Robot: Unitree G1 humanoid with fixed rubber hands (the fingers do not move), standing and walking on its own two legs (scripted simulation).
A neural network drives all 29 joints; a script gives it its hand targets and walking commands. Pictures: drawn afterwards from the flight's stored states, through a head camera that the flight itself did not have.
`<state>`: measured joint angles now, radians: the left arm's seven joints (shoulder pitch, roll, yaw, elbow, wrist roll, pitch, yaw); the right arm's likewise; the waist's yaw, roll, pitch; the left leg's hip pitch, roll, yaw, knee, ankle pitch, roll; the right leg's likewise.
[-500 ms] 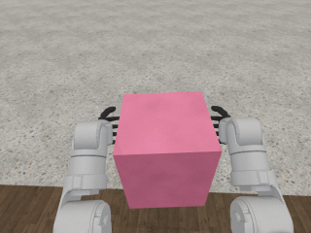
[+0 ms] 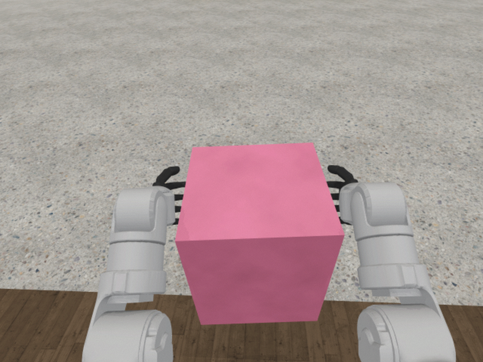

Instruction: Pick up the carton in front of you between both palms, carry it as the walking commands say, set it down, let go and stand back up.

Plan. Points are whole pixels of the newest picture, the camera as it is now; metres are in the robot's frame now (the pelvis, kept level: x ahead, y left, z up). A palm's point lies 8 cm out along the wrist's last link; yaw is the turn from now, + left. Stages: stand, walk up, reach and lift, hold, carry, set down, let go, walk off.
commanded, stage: carry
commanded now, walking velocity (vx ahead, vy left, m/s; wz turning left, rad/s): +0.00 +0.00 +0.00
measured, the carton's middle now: (255, 235) +0.34 +0.00 +0.05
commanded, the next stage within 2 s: none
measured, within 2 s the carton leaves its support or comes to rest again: neither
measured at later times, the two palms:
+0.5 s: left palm (163, 202) +0.35 +0.15 +0.13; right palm (349, 199) +0.35 -0.15 +0.13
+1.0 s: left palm (186, 141) +0.55 +0.14 +0.12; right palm (328, 145) +0.53 -0.16 +0.11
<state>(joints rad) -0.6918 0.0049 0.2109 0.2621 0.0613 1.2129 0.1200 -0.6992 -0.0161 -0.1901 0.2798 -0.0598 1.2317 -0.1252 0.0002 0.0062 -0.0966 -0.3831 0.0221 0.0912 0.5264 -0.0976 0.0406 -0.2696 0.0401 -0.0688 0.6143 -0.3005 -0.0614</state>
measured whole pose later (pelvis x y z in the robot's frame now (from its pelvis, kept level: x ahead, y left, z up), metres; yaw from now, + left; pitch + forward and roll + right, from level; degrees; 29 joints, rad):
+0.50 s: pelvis +0.01 +0.00 +0.00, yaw +0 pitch +2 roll +0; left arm -0.68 0.00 0.20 0.25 0.07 1.22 0.12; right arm -0.68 -0.02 -0.19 0.27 -0.06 1.24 -0.13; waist 0.01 0.00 -0.11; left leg -0.39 0.03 0.10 0.58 -0.20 0.05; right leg -0.26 0.04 -0.08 0.63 -0.32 -0.07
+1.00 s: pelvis +0.17 +0.00 -0.01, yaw +0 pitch +5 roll +1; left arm -0.71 0.01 0.26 0.15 0.06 1.23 0.12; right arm -0.71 0.00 -0.18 0.19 -0.04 1.22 -0.15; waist -0.07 -0.01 -0.06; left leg -0.17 0.00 0.09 0.51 -0.35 0.03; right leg -0.62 -0.04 -0.04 0.65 -0.11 -0.02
